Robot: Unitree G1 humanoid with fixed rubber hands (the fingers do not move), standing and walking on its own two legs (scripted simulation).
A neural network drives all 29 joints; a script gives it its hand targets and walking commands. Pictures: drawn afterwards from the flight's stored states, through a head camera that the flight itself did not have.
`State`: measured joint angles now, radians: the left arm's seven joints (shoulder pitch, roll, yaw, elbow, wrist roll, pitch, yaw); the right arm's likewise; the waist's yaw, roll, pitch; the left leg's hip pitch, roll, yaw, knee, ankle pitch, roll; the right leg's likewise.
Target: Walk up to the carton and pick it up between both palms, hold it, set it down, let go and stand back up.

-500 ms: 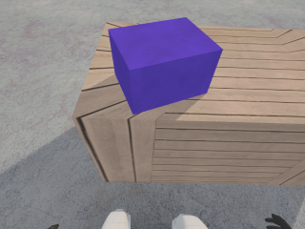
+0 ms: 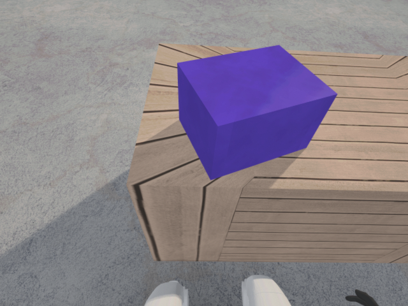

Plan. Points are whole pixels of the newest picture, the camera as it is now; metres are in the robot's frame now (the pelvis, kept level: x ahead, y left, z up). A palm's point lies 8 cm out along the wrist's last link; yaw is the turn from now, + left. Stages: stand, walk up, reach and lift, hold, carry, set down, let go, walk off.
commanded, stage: walk up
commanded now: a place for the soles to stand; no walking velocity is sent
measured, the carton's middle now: (246, 108) +0.58 -0.09 +0.03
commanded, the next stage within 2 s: none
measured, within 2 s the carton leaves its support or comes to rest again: neither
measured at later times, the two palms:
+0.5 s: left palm out of the picture +0.09 +0.24 -0.09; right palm out of the picture +0.12 -0.38 -0.10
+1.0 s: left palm out of the picture +0.12 +0.24 -0.11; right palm (396, 286) +0.17 -0.39 -0.09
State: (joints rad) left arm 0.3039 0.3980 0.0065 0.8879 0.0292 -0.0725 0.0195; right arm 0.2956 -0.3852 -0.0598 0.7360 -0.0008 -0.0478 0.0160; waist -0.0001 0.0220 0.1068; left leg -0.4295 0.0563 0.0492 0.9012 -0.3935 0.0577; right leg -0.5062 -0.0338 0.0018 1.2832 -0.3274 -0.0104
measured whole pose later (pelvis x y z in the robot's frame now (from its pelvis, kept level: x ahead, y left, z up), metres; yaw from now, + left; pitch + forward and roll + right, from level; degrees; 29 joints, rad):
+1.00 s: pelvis +0.08 -0.07 +0.00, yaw +2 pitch -1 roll -1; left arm 0.29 0.38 0.01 0.89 0.03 -0.08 0.02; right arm 0.29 -0.43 -0.06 0.74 0.00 0.00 -0.01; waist 0.00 0.02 0.06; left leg -0.45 0.04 -0.02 1.01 -0.48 -0.01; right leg -0.43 -0.02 -0.07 0.86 -0.41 -0.02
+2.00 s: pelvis +0.08 -0.07 +0.00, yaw +2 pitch -2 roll -1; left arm 0.27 0.38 0.01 0.90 0.02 -0.07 0.02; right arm 0.21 -0.39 -0.05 0.74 0.00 -0.01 0.00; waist 0.00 0.01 0.06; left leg -0.42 0.04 0.01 0.88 -0.43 0.00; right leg -0.42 -0.02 -0.06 0.86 -0.41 -0.01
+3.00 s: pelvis +0.07 -0.07 +0.00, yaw +1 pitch -3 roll +0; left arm 0.25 0.38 0.01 0.90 0.02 -0.06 0.02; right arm 0.17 -0.39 -0.05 0.74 0.00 0.01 0.01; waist 0.00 0.01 0.10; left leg -0.40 0.04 0.01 0.86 -0.41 -0.01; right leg -0.42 -0.02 -0.05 0.86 -0.39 -0.01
